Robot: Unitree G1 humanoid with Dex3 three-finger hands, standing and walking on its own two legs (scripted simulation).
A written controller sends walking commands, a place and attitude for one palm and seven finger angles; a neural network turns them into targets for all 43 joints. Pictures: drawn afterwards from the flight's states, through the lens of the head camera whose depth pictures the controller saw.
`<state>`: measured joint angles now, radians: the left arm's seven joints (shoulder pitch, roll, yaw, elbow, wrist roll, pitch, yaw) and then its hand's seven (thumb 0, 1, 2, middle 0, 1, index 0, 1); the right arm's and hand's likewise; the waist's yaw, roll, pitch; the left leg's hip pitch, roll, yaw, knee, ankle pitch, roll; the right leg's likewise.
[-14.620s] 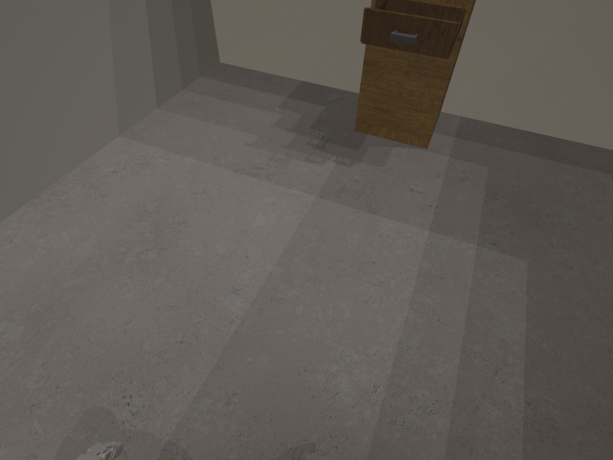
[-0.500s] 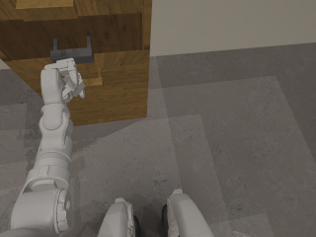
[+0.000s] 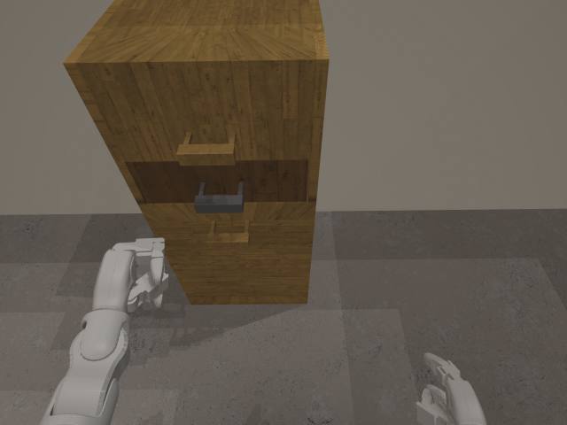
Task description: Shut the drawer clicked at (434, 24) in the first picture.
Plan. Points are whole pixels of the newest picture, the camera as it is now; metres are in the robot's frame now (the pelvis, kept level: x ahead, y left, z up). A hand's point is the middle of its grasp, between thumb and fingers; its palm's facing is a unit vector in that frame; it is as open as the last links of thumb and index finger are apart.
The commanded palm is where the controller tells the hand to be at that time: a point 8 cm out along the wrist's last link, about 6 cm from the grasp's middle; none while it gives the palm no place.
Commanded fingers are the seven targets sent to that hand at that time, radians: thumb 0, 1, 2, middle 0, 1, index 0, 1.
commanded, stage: draw the hand back to the body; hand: left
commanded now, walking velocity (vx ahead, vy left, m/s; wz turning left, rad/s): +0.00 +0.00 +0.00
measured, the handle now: (220, 195) +0.59 +0.17 -0.09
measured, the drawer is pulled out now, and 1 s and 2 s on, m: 0.00 0.00 0.00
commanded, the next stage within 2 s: step back with the hand held close in 0.70 s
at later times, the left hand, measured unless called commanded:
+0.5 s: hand (32, 324) +0.19 +0.24 +0.18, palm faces +0.36 -0.84 -0.39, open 3.3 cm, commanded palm +0.13 +0.28 +0.20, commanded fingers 0.00 0.90 0.90 -1.40 -1.60 -1.40 -1.60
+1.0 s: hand (3, 332) +0.18 +0.25 +0.19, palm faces +0.37 -0.82 -0.44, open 3.3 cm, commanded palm +0.11 +0.28 +0.20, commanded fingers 0.00 0.90 0.90 -1.40 -1.60 -1.40 -1.60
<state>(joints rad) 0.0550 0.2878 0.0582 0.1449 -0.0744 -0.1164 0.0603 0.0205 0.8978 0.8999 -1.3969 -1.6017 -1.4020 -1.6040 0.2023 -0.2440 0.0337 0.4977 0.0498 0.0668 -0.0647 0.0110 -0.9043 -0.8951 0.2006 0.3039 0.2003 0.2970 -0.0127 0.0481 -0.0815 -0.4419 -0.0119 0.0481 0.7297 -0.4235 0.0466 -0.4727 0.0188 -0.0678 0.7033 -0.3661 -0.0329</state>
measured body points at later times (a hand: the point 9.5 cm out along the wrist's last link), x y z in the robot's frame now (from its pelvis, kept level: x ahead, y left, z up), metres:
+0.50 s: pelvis +0.00 +0.00 +0.03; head -0.02 -0.03 +0.48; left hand +0.16 +0.28 +0.20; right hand +0.19 -0.21 -0.06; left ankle -0.03 +0.09 -0.72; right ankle -0.01 -0.10 -0.72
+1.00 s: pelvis -0.02 +0.01 +0.03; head -0.03 -0.01 +0.48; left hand +0.15 +0.29 +0.21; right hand +0.15 -0.23 -0.06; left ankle -0.03 +0.09 -0.72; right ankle -0.01 -0.10 -0.72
